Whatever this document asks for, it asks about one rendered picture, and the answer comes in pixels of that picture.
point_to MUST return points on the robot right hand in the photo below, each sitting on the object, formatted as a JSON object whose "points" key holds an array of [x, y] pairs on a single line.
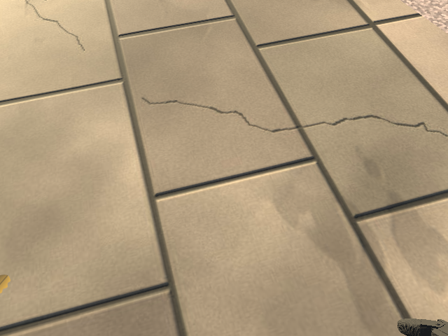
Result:
{"points": [[423, 327]]}

